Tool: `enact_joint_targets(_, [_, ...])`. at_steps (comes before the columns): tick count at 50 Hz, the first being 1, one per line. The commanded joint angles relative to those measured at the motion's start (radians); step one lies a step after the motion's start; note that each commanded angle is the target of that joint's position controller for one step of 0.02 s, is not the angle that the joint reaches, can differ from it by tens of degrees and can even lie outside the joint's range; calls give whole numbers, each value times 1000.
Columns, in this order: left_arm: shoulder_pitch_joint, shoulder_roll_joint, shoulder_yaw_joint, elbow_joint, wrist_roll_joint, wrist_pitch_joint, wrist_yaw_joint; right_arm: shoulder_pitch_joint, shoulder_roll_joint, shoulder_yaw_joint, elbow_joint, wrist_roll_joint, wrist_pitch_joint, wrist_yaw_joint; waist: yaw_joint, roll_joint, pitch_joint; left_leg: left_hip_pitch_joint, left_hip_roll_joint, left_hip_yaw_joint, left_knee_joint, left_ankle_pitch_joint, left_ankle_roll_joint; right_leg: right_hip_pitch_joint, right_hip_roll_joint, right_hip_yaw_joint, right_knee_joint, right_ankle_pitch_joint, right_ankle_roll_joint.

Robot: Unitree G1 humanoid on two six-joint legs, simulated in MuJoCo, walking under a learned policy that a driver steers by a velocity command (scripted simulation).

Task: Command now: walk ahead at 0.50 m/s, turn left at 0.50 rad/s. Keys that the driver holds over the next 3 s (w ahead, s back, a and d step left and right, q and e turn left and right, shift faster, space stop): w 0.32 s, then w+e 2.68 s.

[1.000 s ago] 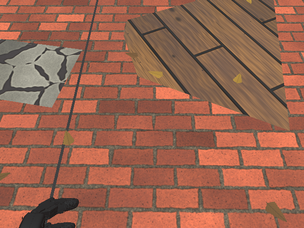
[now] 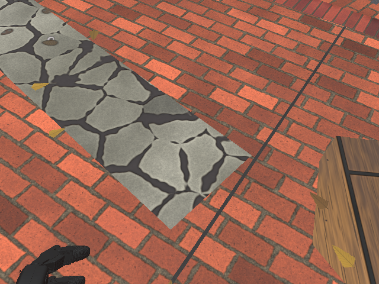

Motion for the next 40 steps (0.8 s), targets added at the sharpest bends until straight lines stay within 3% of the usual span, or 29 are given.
enact_joint_targets(1, [188, 181, 71, -20, 17, -31, 9, -39, -77, -12, -68, -13, -10, 1, 156, 131, -168, -113, 172, -128, 209, 437, 62, 405, -89, 44, -13, -32, -97])
enact_joint_targets(2, [318, 257, 89, -3, 37, -28, 14, 62, -16, 8, -83, -10, -16, 0, 151, -62, -322, -378, 48, -10, 533, 186, -9, 756, -297, 374, -22, -145, -225])
enact_joint_targets(3, [379, 249, 94, 45, 13, -15, 0, 137, -32, 15, -81, 12, -23, 0, 137, -296, -353, -617, 17, 39, 758, -175, -42, 855, -418, 738, -143, -408, -323])
enact_joint_targets(4, [330, 162, 70, 30, -7, -12, -1, 70, -121, -4, -68, 18, -24, 1, 158, -157, -208, -703, 73, 8, 837, -116, -46, 752, -386, 680, -182, -556, -291])
enact_joint_targets(5, [281, 124, 57, 23, -2, -2, 3, -34, -140, -9, -85, 8, -23, 2, 165, -74, -104, -708, 107, 45, 843, -37, -47, 632, -340, 523, -186, -498, -253])
enact_joint_targets(6, [242, 110, 49, 26, 8, 3, 3, -98, -128, -7, -104, -6, -27, 4, 151, -29, -34, -694, 132, 66, 799, 15, -46, 514, -298, 418, -207, -378, -242])
enact_joint_targets(7, [222, 90, 40, 32, 14, 4, 5, -124, -116, -9, -111, -15, -30, 8, 130, -30, -5, -664, 163, 70, 738, 57, -44, 445, -265, 343, -227, -274, -235])
enact_joint_targets(8, [214, 84, 36, 37, 18, 2, 6, -114, -96, -6, -111, -11, -31, 13, 110, -52, -3, -620, 180, 82, 696, 78, -44, 400, -240, 291, -246, -206, -230])
enact_joint_targets(10, [224, 90, 37, 55, 6, -2, 7, -105, -58, 5, -109, -11, -30, 20, 97, -68, -12, -592, 195, 119, 611, 88, -54, 370, -225, 222, -276, -107, -247])
enact_joint_targets(14, [247, 154, 51, 84, -7, 4, 13, -220, -19, 31, -142, -21, -41, 29, 125, -39, 3, -569, 209, 166, 353, 257, -73, 350, -212, 106, -318, 5, -254])
enact_joint_targets(16, [271, 169, 52, 100, -14, 12, 14, -281, -15, 35, -152, -17, -48, 36, 148, -37, 9, -515, 190, 189, 231, 358, -77, 342, -194, 53, -317, 25, -236])
enact_joint_targets(20, [356, 183, 52, 143, -28, 32, 15, -381, -38, 28, -188, -8, -62, 47, 168, -41, 31, -451, 152, 189, 100, 393, -71, 383, -222, 90, -270, 34, -215])
enact_joint_targets(22, [357, 199, 57, 151, -29, 44, 21, -358, -66, 16, -185, -7, -70, 50, 134, -51, 20, -381, 140, 185, 47, 357, -51, 410, -241, 119, -221, 51, -193])
enact_joint_targets(23, [344, 202, 57, 151, -29, 49, 24, -299, -83, 5, -169, -8, -72, 48, 91, -49, -6, -278, 128, 197, 9, 354, -35, 396, -228, 107, -159, 115, -174])
enact_joint_targets(24, [346, 181, 48, 150, -23, 49, 24, -187, -121, -17, -135, -15, -72, 39, 35, -34, -77, -98, 123, 206, -5, 344, -11, 356, -178, 73, -26, 195, -147])
enact_joint_targets(25, [328, 124, 25, 125, -5, 44, 23, -22, -185, -38, -113, -33, -70, 27, -43, 28, -210, 163, 269, 74, 28, 343, 47, 205, -118, 30, 235, 50, -105])
enact_joint_targets(26, [446, 13, -8, 100, -4, 30, 24, 54, -272, -56, -97, -46, -55, 22, -9, 298, -359, 469, 528, -317, -31, 225, 183, -132, 15, -60, 590, -460, -38])
enact_joint_targets(27, [429, 98, 11, 114, -29, 22, 25, 73, -190, -39, -87, -38, -50, 25, -35, 271, -361, 424, 531, -467, -122, 46, 210, -242, -7, 39, 746, -574, -34])
enact_joint_targets(28, [355, 159, 32, 96, -44, 22, 24, 13, -140, -22, -85, -27, -52, 26, -26, 207, -209, 311, 497, -328, -146, 21, 172, -304, -51, 43, 793, -497, -41])
enact_joint_targets(30, [287, 141, 36, 84, -27, 35, 28, -106, -72, 0, -82, -29, -59, 31, 28, 160, -73, 95, 416, -125, -209, 146, 135, -262, -110, 17, 736, -359, -35])
enact_joint_targets(31, [297, 123, 39, 86, -23, 48, 28, -141, -54, 4, -78, -35, -66, 33, 59, 171, -40, 14, 389, -49, -245, 211, 122, -209, -133, 25, 705, -315, -31])
enact_joint_targets(33, [305, 78, 33, 85, -25, 71, 26, -172, -53, -3, -62, -37, -82, 34, 88, 151, -15, -63, 380, 45, -297, 317, 127, -160, -142, 20, 678, -267, -20])
enact_joint_targets(35, [275, 65, 32, 64, -20, 83, 25, -174, -73, -13, -42, -38, -92, 29, 99, 117, 6, -75, 386, 120, -321, 404, 134, -188, -146, 28, 627, -203, -9])
enact_joint_targets(40, [140, 41, 19, 16, -16, 77, -4, -147, -120, -28, -3, -34, -84, 13, 61, 82, 41, -51, 357, 297, -340, 467, 108, -163, -130, -23, 342, 37, -18])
